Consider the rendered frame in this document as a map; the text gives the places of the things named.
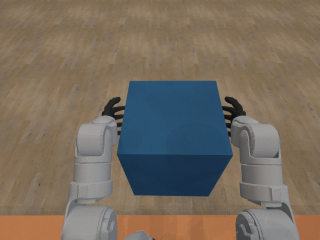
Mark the robot left upper arm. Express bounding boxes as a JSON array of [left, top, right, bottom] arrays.
[[61, 206, 118, 240]]

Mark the right robot hand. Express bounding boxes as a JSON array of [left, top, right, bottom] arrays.
[[222, 96, 246, 137]]

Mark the robot right forearm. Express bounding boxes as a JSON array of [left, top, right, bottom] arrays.
[[230, 115, 300, 240]]

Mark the robot left shin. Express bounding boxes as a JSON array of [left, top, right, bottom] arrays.
[[135, 230, 147, 235]]

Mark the robot right upper arm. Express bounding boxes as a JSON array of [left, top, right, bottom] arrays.
[[235, 209, 299, 240]]

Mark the robot left forearm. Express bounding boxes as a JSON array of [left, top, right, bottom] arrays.
[[61, 115, 118, 240]]

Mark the left robot hand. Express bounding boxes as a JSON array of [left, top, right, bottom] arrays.
[[102, 97, 125, 136]]

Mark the carton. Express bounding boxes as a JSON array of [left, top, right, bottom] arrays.
[[117, 80, 233, 197]]

